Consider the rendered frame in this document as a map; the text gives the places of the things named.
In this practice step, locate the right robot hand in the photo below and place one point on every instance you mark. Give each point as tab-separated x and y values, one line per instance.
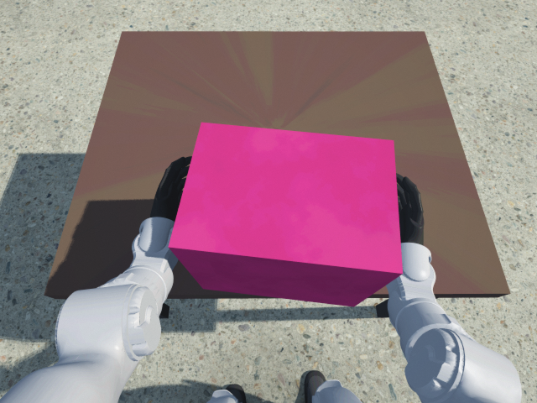
411	220

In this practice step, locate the robot left upper arm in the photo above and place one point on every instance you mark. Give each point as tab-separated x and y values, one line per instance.
102	334

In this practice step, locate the robot right upper arm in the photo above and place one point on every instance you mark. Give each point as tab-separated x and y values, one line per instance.
446	367

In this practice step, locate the left robot hand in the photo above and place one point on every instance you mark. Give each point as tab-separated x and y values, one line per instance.
169	192

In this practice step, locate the robot right forearm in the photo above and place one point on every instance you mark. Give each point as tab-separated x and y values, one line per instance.
412	306

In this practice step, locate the carton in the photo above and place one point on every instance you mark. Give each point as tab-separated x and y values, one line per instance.
289	214

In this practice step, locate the left robot shin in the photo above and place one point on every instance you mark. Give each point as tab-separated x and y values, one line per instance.
222	393

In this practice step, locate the left robot foot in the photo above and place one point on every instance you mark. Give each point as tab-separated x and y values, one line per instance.
238	391

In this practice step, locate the table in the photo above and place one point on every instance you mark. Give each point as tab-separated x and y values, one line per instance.
368	84

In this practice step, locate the robot left forearm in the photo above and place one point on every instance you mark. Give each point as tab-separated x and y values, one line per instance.
152	265

